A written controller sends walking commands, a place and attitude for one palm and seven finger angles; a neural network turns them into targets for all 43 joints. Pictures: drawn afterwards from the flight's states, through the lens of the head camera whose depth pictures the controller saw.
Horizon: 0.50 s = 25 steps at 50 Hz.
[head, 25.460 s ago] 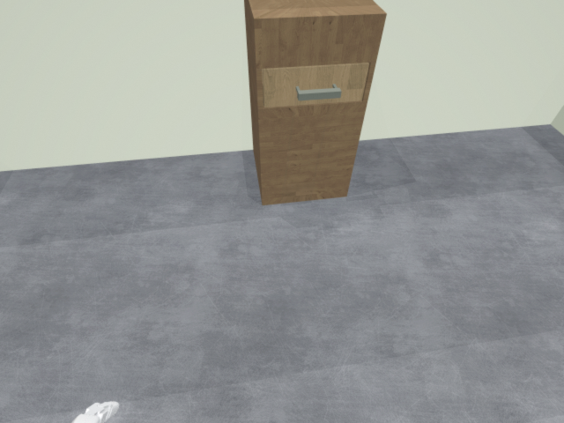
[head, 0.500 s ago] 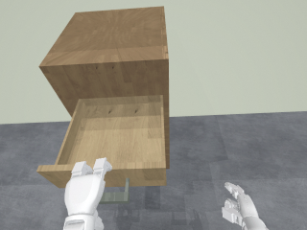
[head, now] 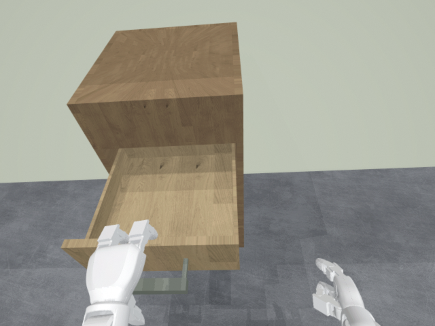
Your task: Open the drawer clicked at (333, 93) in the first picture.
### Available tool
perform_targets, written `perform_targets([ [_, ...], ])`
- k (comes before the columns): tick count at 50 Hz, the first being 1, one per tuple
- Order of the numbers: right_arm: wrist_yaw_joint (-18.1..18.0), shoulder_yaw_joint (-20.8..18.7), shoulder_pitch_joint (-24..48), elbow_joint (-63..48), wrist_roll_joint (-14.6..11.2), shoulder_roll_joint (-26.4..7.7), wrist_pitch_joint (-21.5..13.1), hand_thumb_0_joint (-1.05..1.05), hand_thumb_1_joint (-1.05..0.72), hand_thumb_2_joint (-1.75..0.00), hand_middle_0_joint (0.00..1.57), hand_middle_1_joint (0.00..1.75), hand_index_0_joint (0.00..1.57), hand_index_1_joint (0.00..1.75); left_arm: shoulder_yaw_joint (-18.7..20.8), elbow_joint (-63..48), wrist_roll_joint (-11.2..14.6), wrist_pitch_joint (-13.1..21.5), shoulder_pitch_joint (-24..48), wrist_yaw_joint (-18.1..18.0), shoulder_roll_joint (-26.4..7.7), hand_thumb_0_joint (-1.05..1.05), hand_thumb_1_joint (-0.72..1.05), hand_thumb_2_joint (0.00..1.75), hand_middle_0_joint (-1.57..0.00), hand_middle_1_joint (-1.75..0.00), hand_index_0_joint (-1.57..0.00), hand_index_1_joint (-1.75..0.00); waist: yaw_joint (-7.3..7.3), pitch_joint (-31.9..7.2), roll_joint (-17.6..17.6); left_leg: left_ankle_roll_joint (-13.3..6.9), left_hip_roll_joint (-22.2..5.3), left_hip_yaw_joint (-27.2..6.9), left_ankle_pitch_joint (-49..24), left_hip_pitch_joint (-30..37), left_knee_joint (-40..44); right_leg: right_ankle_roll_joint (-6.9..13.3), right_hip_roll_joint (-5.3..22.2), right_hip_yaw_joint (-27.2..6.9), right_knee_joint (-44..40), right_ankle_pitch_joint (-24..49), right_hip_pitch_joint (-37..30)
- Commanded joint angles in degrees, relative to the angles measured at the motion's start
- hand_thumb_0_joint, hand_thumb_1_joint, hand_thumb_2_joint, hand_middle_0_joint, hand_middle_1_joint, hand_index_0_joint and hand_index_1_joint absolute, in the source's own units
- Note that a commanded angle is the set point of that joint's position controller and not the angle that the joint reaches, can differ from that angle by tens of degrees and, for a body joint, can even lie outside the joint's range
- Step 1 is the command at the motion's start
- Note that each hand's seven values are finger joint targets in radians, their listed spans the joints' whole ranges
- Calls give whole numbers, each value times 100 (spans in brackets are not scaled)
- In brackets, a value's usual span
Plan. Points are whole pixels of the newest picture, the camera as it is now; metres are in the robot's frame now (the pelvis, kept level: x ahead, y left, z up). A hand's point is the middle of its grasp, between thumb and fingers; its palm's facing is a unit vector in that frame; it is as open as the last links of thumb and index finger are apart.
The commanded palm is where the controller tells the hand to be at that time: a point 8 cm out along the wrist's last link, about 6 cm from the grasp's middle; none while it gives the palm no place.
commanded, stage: lift the hand off the handle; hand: left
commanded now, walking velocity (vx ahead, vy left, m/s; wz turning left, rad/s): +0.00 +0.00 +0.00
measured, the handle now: (153, 274) +0.24 +0.20 -0.12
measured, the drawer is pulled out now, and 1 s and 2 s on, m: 0.30 0.30 0.30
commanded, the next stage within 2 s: draw the hand back to the body in 0.22 s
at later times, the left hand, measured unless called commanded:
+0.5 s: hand (126, 266) +0.20 +0.19 +0.04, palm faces +0.09 -0.13 -0.99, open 13.8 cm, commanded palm +0.16 +0.20 +0.10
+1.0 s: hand (96, 256) +0.19 +0.21 +0.10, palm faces +0.20 -0.59 -0.78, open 13.8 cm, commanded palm +0.15 +0.24 +0.15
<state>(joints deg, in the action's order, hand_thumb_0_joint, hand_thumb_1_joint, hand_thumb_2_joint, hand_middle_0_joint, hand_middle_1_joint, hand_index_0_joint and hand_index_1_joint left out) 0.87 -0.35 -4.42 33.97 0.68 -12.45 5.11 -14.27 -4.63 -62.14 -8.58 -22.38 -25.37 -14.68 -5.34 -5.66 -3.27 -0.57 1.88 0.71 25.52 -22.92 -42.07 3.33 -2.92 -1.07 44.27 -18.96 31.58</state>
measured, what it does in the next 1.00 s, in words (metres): stands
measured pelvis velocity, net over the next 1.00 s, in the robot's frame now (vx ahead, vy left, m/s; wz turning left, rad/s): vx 0.00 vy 0.00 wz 0.02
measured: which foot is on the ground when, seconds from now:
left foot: down 0.00-1.00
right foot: down 0.00-1.00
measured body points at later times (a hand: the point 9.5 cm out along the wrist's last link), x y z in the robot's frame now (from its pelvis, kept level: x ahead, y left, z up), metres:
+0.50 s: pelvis +0.00 +0.00 +0.01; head +0.01 -0.04 +0.46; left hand +0.19 +0.19 +0.10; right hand +0.23 -0.20 -0.09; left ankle -0.04 +0.12 -0.71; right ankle +0.03 -0.08 -0.71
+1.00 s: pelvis +0.00 +0.00 +0.02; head +0.01 -0.03 +0.47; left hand +0.18 +0.24 +0.14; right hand +0.24 -0.19 -0.07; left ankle -0.04 +0.12 -0.71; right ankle +0.03 -0.08 -0.71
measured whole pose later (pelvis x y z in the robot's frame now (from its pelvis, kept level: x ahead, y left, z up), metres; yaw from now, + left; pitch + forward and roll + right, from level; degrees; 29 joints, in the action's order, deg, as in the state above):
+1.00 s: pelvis +0.00 +0.00 +0.02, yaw +1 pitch -1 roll +0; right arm -1.9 1.1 -4.7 33.7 -0.6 -13.3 1.5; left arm -1.7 -20.1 -27.2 -4.8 -26.1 -11.7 -18.3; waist -5.7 0.3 -5.3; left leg -1.0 1.5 -0.9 21.0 -9.5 -31.4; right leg 2.8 -3.0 0.0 32.6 -14.7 17.1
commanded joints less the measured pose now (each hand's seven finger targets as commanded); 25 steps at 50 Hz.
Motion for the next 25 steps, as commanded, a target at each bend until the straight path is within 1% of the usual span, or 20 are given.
perform_targets([
  [1,-12,-191,920,-966,26,-472,-325,0,-90,-90,20,30,20,30,325,-1382,-17,-31,726,-209,-455,0,-50,30,-30,-120,-30,-120,104,-902,467,-115,100,-96,-1409,-220,581,-61,135,-411,-826,1030,-1349],
  [3,-4,-191,939,-965,22,-485,-323,0,-90,-90,20,30,20,30,153,-1448,17,-71,862,-104,-345,0,-50,30,-30,-120,-30,-120,127,-817,424,-125,81,-120,-1397,-131,634,-58,128,-380,-885,842,-1280],
  [5,9,-182,938,-978,3,-474,-330,0,-90,-90,20,30,20,30,97,-1445,53,-87,701,1,-335,0,-50,30,-30,-120,-30,-120,64,-814,459,-140,70,-114,-1478,-73,682,-64,127,-311,-894,892,-1357],
  [7,-15,-156,971,-955,-17,-491,-300,0,-90,-90,20,30,20,30,272,-1297,61,-131,797,92,-504,0,-50,30,-30,-120,-30,-120,60,-724,658,-130,58,-114,-1410,-115,762,-75,111,-350,-973,813,-1420],
  [8,-17,-122,950,-960,-11,-470,-314,0,-90,-90,20,30,20,30,237,-1172,19,-128,753,115,-481,0,-50,30,-30,-120,-30,-120,23,-651,772,-137,76,-93,-1352,-188,766,-97,133,-376,-987,769,-1435],
  [9,-13,-121,977,-920,-28,-465,-301,0,-90,-90,20,30,20,30,308,-1091,5,-125,789,136,-529,0,-50,30,-30,-120,-30,-120,17,-593,784,-122,72,-84,-1320,-212,803,-87,132,-408,-1011,751,-1443],
  [10,-11,-102,958,-933,-24,-451,-320,0,-90,-90,20,30,20,30,273,-989,-28,-119,684,140,-471,0,-50,30,-30,-120,-30,-120,-29,-560,823,-124,81,-62,-1306,-246,814,-100,129,-391,-1016,747,-1470],
  [11,-4,-106,978,-915,-30,-473,-309,0,-90,-90,20,30,20,30,337,-1034,-65,-108,842,137,-554,0,-50,30,-30,-120,-30,-120,-20,-559,724,-105,70,-77,-1298,-238,862,-72,119,-409,-1008,727,-1462],
  [13,17,-104,972,-979,-32,-442,-340,0,-90,-90,20,30,20,30,357,-1169,-82,-81,623,118,-548,0,-50,30,-30,-120,-30,-120,-121,-746,482,-96,78,-53,-1449,-169,869,-48,118,-418,-948,935,-1653],
  [14,35,-134,971,-938,-44,-450,-325,0,-90,-90,20,30,20,30,444,-1253,-65,-59,687,104,-624,0,-50,30,-30,-120,-30,-120,-92,-797,419,-75,67,-72,-1544,-128,882,-21,94,-443,-917,1072,-1678],
  [15,50,-125,955,-986,-27,-434,-347,0,-90,-90,20,30,20,30,330,-1324,-54,-40,490,100,-496,0,-50,30,-30,-120,-30,-120,-139,-893,352,-81,84,-61,-1636,-114,857,-25,100,-403,-868,1203,-1755],
  [16,58,-144,962,-970,-34,-444,-336,0,-90,-90,20,30,20,30,378,-1387,-54,-23,584,85,-565,0,-50,30,-30,-120,-30,-120,-82,-879,338,-75,72,-72,-1665,-95,844,-16,85,-427,-871,1229,-1698],
  [17,60,-149,979,-972,-24,-462,-321,0,-90,-90,20,30,20,30,445,-1560,-58,-18,687,67,-633,0,-50,30,-30,-120,-30,-120,-88,-940,151,-60,78,-87,-1677,-66,870,6,79,-473,-894,1214,-1752],
  [18,66,-150,970,-999,8,-448,-348,0,-90,-90,20,30,20,30,484,-1717,-77,13,629,32,-679,0,-50,30,-30,-120,-30,-120,-111,-952,147,-76,77,-87,-1704,-35,856,8,83,-472,-886,1209,-1743],
  [20,65,-158,947,-975,18,-446,-357,0,-90,-90,20,30,20,30,594,-1841,-26,47,516,2,-766,0,-50,30,-30,-120,-30,-120,-91,-978,287,-97,93,-79,-1780,-4,820,-8,93,-516,-912,1415,-1809],
  [21,61,-163,976,-969,4,-440,-356,0,-90,-90,20,30,20,30,744,-1869,0,58,401,-6,-866,0,-50,30,-30,-120,-30,-120,-111,-932,361,-83,87,-85,-1780,-30,843,-9,93,-538,-925,1450,-1839],
  [22,49,-143,1008,-961,8,-458,-338,0,-90,-90,20,30,20,30,747,-1845,24,20,376,1,-857,0,-50,30,-30,-120,-30,-120,-93,-910,405,-79,91,-99,-1740,-37,861,-16,86,-568,-968,1400,-1854],
  [23,49,-134,993,-973,20,-444,-360,0,-90,-90,20,30,20,30,664,-1872,24,13,382,11,-786,0,-50,30,-30,-120,-30,-120,-84,-796,461,-100,89,-94,-1679,-56,880,-39,122,-565,-1012,1351,-1821],
  [24,39,-156,1022,-931,-27,-448,-337,0,-90,-90,20,30,20,30,790,-1828,111,-14,308,50,-861,0,-50,30,-30,-120,-30,-120,-73,-707,567,-103,76,-89,-1605,-56,918,-45,122,-571,-1078,1243,-1823],
  [25,18,-142,1023,-929,-20,-463,-344,0,-90,-90,20,30,20,30,768,-1749,132,-50,266,88,-837,0,-50,30,-30,-120,-30,-120,-68,-596,656,-119,87,-71,-1539,-80,935,-76,128,-573,-1140,1202,-1803],
])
